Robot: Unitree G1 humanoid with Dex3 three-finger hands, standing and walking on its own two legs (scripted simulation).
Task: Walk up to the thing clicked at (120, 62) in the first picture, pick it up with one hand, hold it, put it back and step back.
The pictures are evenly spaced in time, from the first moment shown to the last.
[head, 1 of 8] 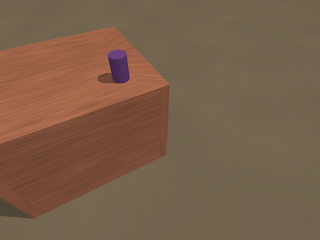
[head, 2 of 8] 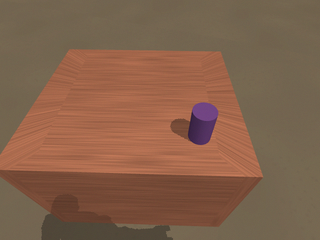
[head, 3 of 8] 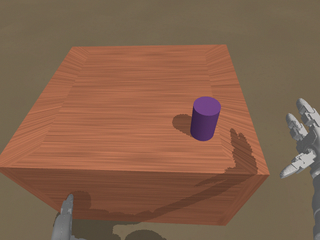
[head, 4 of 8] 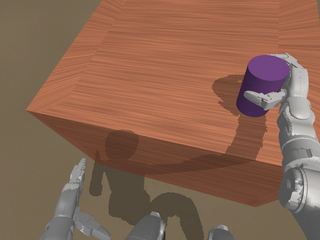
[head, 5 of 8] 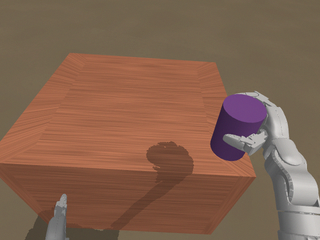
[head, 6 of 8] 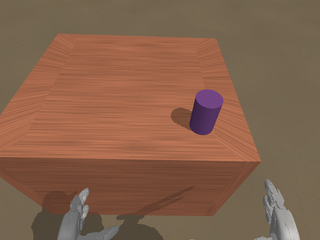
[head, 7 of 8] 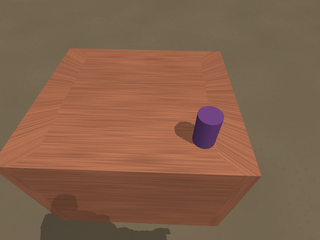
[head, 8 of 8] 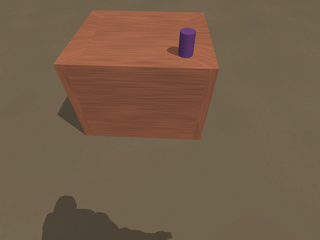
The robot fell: no
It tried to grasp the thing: yes
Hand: right
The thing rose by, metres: 0.20
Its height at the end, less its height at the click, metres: +0.00
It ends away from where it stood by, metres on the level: 0.03
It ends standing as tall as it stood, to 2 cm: yes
